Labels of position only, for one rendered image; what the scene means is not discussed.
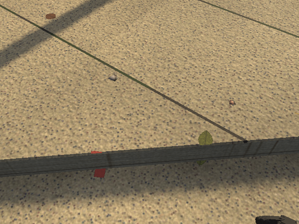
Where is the robot right hand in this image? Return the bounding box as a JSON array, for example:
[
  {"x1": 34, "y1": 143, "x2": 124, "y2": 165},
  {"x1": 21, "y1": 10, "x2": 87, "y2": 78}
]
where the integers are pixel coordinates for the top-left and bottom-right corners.
[{"x1": 255, "y1": 215, "x2": 297, "y2": 224}]

